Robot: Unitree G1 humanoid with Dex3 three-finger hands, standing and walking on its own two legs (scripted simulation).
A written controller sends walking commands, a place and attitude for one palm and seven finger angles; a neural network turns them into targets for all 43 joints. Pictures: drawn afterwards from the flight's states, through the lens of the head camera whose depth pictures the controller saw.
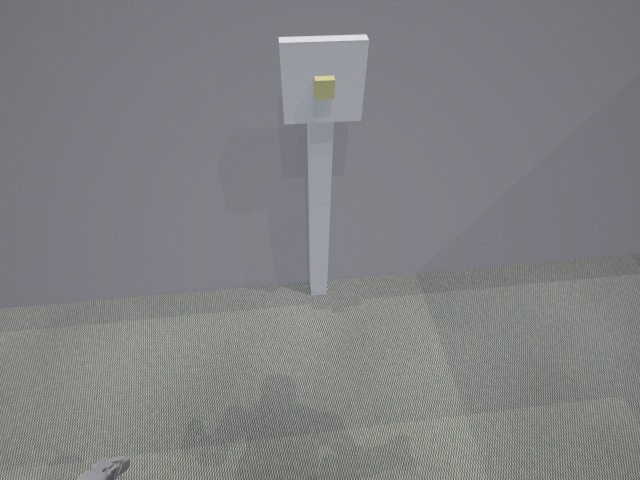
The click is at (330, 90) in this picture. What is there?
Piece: button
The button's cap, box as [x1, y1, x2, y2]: [314, 75, 334, 99]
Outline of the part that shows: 333,75 314,76 315,99 334,97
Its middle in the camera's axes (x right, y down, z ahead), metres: +0.01 -0.32 +0.82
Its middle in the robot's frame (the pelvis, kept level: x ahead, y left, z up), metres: +0.85 +0.03 +0.08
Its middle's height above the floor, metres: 0.85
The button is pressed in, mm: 0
